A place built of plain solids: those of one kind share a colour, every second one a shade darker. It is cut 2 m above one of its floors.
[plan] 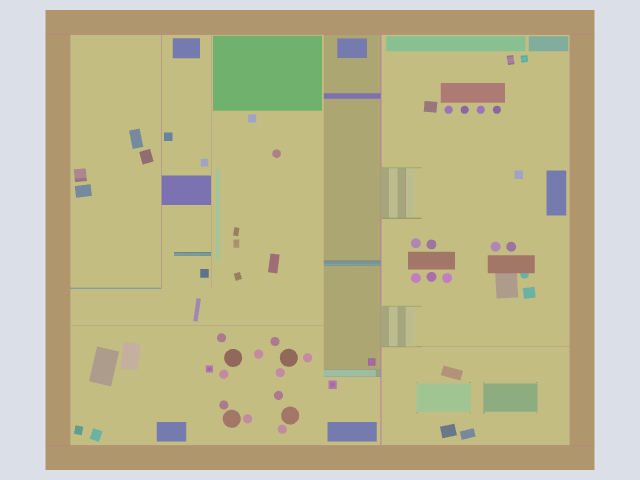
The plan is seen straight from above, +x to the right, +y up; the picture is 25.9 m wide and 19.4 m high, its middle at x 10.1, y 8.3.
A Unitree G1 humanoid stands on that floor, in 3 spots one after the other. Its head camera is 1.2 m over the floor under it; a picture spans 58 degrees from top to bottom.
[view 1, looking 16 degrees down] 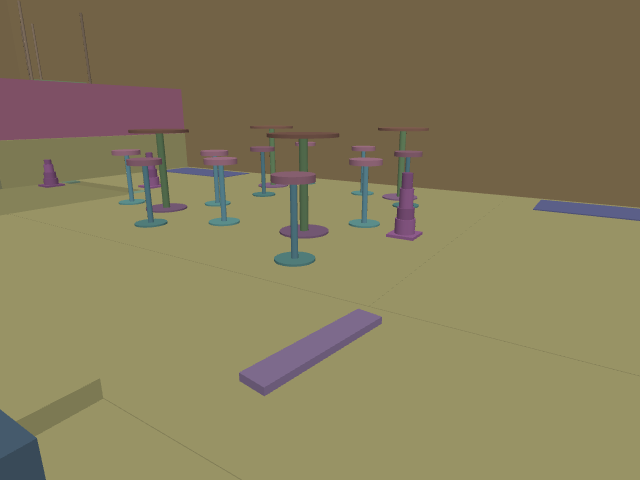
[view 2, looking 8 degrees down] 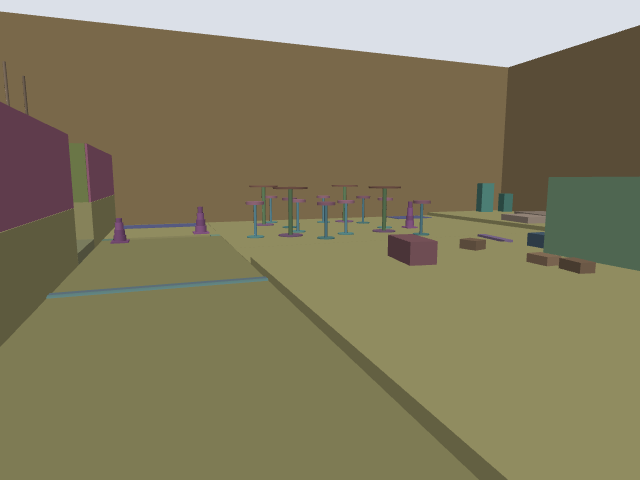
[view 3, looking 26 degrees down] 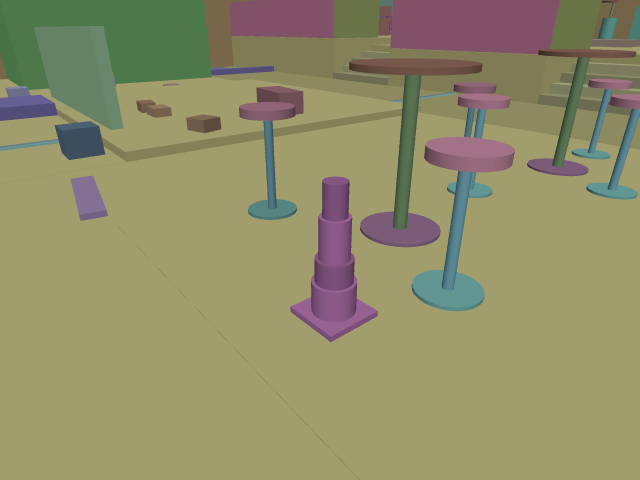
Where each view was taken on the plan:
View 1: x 4.00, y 7.21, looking -57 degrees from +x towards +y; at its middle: floor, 4.35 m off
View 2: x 11.40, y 12.41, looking -110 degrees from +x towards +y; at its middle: floor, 8.61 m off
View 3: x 4.53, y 1.83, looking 51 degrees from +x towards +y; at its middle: cone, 1.82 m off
